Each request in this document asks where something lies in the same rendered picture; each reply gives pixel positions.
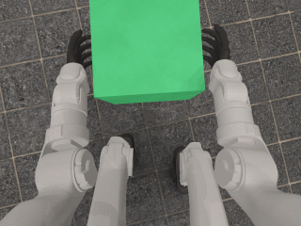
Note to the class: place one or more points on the robot right upper arm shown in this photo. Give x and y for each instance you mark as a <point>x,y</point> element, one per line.
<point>250,177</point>

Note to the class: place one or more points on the robot right hand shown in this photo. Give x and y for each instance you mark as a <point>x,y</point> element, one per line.
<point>220,44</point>

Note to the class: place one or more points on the robot left hand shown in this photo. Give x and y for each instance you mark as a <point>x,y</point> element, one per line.
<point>75,49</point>

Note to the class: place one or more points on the right robot shin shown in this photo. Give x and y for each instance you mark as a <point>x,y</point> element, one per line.
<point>190,146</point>

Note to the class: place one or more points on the robot left forearm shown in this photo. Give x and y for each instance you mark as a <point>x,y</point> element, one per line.
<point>68,126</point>

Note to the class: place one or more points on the carton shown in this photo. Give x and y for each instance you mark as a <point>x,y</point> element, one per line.
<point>146,51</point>

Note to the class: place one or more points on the right robot foot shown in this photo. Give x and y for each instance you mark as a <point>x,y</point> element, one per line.
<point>176,164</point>

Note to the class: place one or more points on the robot right forearm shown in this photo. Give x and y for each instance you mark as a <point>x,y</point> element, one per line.
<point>235,124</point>

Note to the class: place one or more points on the robot left upper arm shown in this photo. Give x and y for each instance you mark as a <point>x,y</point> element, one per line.
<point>62,179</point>

